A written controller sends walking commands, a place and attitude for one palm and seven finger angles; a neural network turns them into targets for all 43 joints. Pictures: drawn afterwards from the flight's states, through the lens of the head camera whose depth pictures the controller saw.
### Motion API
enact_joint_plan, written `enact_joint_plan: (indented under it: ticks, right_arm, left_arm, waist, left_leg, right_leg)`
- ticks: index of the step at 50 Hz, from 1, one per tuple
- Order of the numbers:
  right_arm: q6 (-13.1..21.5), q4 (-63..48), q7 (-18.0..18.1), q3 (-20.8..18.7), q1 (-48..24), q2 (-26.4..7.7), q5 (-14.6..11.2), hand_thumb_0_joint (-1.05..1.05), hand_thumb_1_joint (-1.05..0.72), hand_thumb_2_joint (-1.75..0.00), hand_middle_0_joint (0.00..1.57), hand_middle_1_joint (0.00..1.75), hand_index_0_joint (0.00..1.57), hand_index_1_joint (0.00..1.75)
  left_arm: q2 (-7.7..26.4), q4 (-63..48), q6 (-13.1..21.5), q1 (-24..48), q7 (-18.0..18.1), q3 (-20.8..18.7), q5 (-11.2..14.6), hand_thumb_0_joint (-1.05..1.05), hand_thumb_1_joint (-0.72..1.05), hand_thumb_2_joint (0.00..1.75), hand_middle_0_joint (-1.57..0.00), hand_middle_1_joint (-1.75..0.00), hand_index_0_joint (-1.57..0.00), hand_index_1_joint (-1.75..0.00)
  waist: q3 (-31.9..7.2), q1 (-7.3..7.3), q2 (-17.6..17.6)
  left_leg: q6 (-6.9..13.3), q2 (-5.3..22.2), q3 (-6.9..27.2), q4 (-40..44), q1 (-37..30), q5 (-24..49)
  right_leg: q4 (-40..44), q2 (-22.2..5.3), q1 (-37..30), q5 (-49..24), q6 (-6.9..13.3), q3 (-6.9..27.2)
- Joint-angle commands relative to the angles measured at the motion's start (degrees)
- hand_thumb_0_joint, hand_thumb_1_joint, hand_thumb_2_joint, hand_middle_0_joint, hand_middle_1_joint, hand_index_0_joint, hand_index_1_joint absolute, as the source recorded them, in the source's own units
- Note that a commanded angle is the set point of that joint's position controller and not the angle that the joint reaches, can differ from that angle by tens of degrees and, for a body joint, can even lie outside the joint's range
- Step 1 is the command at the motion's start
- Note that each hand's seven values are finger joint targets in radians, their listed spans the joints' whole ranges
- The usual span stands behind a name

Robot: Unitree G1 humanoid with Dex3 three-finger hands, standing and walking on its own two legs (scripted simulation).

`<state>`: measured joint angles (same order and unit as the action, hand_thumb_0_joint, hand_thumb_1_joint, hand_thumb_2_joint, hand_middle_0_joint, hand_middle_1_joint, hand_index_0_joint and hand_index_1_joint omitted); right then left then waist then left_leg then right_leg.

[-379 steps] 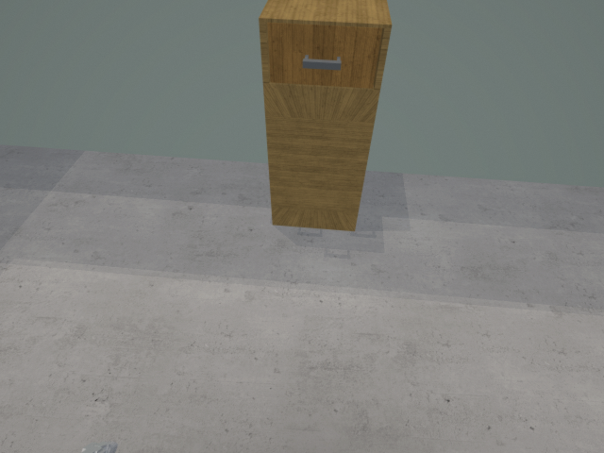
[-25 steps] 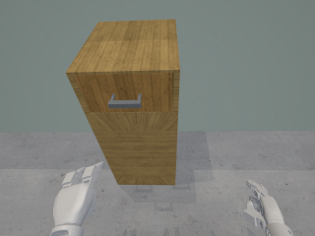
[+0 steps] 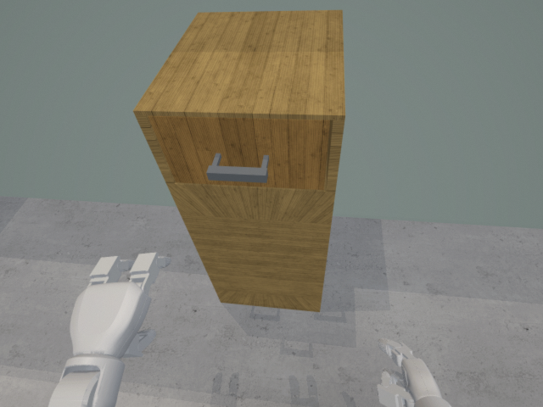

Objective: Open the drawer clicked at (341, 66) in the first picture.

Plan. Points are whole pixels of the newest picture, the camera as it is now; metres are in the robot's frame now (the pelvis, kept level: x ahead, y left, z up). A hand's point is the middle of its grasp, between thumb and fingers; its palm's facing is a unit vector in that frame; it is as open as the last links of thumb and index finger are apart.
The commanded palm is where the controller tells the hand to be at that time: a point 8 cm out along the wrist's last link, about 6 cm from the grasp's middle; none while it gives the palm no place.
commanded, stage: raise the hand with hooked fingers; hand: left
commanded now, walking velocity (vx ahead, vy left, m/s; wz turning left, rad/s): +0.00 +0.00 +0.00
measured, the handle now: (239, 166) +0.52 +0.14 +0.03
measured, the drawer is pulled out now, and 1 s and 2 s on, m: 0.00 0.00 0.00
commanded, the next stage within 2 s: move the hooked fingers above the handle in 1.06 s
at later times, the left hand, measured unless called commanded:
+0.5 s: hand (103, 249) +0.27 +0.26 +0.12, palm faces +0.10 -0.07 -0.99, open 13.6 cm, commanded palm +0.25 +0.26 +0.18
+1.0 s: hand (99, 240) +0.28 +0.26 +0.14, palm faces +0.05 -0.07 -1.00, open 13.8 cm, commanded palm +0.25 +0.26 +0.20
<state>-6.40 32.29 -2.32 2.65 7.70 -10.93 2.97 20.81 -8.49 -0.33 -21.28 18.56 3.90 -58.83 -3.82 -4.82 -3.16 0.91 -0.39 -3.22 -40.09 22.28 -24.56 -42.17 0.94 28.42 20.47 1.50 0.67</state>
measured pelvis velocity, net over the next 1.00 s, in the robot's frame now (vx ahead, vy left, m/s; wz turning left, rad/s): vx -0.02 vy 0.01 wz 0.03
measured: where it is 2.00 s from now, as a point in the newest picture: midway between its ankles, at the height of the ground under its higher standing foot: outside the picture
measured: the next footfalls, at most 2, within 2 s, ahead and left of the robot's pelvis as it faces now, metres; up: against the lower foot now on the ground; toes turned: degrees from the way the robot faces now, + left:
none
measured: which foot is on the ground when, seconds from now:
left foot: down 0.00-1.00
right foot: down 0.00-1.00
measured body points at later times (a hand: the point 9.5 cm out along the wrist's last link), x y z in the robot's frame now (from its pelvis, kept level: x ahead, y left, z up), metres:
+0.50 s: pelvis -0.01 +0.01 +0.02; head +0.00 -0.02 +0.47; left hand +0.26 +0.26 +0.17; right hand +0.22 -0.19 -0.07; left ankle -0.05 +0.11 -0.71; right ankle +0.01 -0.10 -0.71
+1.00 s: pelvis -0.02 +0.01 +0.03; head +0.00 -0.02 +0.48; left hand +0.27 +0.26 +0.19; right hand +0.16 -0.21 -0.09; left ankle -0.05 +0.11 -0.71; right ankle +0.01 -0.10 -0.71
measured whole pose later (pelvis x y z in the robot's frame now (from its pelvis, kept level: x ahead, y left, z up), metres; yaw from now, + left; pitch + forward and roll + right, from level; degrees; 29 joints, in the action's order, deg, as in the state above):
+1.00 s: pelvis -0.02 +0.01 +0.03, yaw +2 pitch +1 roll +0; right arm -8.2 36.5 -0.4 -1.0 9.7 -15.8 -0.5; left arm 30.0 0.8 5.4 6.0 -0.3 1.0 -51.0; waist 0.8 -4.9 -4.5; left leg 2.1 -2.2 -1.5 -23.6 9.8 -14.3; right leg -24.9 -0.8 14.6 10.8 0.2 -0.7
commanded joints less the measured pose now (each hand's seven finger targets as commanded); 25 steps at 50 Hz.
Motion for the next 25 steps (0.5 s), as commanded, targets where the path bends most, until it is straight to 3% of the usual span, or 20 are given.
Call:
enact_joint_plan:
  ticks: [1,2,8,18,25]
  right_arm:
    - [3.2,-9.1,1.4,-4.4,-8.6,-7.6,-0.1,0.00,-0.90,-0.90,0.20,0.30,0.20,0.30]
    - [3.3,-8.9,1.5,-4.7,-8.3,-7.7,-0.2,0.00,-0.90,-0.90,0.20,0.30,0.20,0.30]
    - [3.2,-7.0,2.1,-5.7,-8.0,-8.4,-1.2,0.00,-0.90,-0.90,0.20,0.30,0.20,0.30]
    - [1.3,-6.1,2.6,-4.9,-8.8,-8.6,-2.5,0.00,-0.90,-0.90,0.20,0.30,0.20,0.30]
    - [0.1,-5.6,2.9,-4.1,-8.9,-8.8,-3.0,0.00,-0.90,-0.90,0.20,0.30,0.20,0.30]
  left_arm:
    - [10.5,-13.1,0.0,6.6,1.8,-8.9,0.9,0.00,-0.10,0.47,-0.27,-0.94,-0.27,-0.94]
    - [11.0,-13.3,0.2,7.7,1.9,-9.0,1.0,0.00,-0.13,0.46,-0.27,-0.96,-0.27,-0.96]
    - [10.6,-11.2,-0.4,13.9,-1.0,-7.2,3.1,0.00,-0.27,0.40,-0.28,-1.05,-0.28,-1.05]
    - [16.1,-8.0,-2.3,28.5,-8.4,-8.3,3.9,0.00,-0.50,0.30,-0.30,-1.20,-0.30,-1.20]
    - [17.9,-3.8,-2.5,39.0,-14.1,-7.3,5.3,0.00,-0.50,0.30,-0.30,-1.20,-0.30,-1.20]
  waist:
    - [-12.4,-0.81,3.7]
    - [-12.6,-0.76,2.4]
    - [-10.6,-0.04,3.0]
    - [-8.8,-0.68,0.5]
    - [-7.5,0.24,0.6]
  left_leg:
    - [0.3,-0.7,3.8,6.6,-2.1,24.2]
    - [0.2,-0.8,3.7,6.9,-3.1,24.6]
    - [0.3,-0.5,3.5,9.4,-6.0,25.4]
    - [-0.2,-0.4,3.0,14.8,-10.2,29.1]
    - [-0.2,-0.5,2.6,17.5,-11.7,28.0]
  right_leg:
    - [6.3,-0.5,-15.8,-23.8,1.6,4.4]
    - [6.6,-0.7,-15.6,-23.4,1.6,4.3]
    - [9.1,-1.1,-15.9,-20.9,1.3,2.2]
    - [13.5,-1.0,-21.3,-21.9,1.4,0.7]
    - [16.6,-0.7,-23.0,-21.2,1.2,-0.4]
